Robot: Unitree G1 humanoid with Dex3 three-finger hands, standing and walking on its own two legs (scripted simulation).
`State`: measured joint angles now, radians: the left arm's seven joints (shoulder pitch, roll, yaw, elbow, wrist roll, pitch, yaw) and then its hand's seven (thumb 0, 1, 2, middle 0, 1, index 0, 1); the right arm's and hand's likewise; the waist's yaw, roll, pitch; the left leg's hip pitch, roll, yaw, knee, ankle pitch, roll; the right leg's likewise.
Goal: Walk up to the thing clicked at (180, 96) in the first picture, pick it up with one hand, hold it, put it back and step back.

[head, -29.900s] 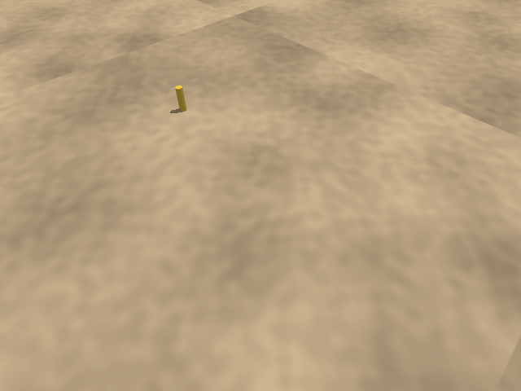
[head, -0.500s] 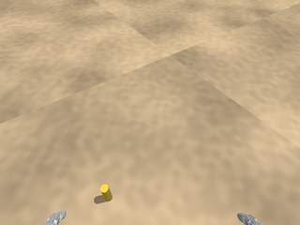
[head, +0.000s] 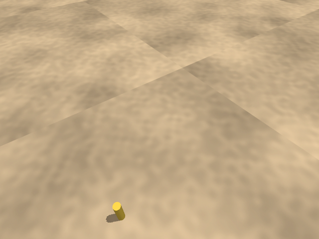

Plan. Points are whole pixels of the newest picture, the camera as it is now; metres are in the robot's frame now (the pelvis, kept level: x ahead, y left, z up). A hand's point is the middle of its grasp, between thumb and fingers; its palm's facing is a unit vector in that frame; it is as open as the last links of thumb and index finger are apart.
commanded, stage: stand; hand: left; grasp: from the side
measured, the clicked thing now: (119, 211) +0.42 +0.25 -0.69
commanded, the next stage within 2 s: step back in 1.44 s
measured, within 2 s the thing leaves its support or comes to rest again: neither
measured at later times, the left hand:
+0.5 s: hand out of the picture +0.06 +0.24 -0.16, palm faces -0.04 -0.94 -0.34, open 7.4 cm
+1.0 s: hand out of the picture +0.09 +0.24 -0.15, palm faces -0.04 -0.94 -0.34, open 7.4 cm
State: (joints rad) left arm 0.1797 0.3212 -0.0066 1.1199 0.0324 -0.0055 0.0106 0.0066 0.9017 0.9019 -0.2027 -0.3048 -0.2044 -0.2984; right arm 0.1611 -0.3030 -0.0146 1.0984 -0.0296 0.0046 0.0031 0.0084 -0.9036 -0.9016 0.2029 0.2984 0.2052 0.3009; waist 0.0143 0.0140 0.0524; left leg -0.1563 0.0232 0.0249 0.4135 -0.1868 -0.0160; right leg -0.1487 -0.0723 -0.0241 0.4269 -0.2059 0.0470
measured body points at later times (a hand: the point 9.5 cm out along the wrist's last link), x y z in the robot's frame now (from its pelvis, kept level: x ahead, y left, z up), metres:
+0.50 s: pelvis +0.01 -0.01 +0.00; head +0.01 -0.01 +0.45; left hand +0.07 +0.29 -0.13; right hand +0.06 -0.30 -0.14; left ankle +0.03 +0.13 -0.74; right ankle +0.02 -0.15 -0.74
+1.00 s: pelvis +0.02 +0.00 +0.01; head +0.03 -0.01 +0.46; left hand +0.09 +0.29 -0.13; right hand +0.08 -0.30 -0.13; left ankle +0.03 +0.13 -0.74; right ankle +0.02 -0.15 -0.74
